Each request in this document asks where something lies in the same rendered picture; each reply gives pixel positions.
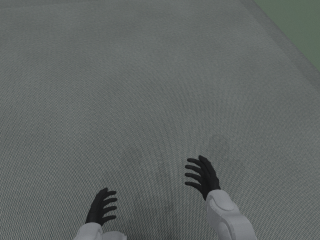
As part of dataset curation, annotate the robot right forearm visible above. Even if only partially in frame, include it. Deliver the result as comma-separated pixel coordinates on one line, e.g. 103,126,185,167
205,189,258,240

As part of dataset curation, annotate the left robot hand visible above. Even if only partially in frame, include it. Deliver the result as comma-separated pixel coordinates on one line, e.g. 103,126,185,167
85,187,118,227

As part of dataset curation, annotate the right robot hand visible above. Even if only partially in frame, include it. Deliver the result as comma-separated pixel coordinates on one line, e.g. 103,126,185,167
184,155,221,201

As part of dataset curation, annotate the robot left forearm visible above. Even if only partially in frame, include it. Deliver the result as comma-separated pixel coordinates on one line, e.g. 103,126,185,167
73,222,103,240

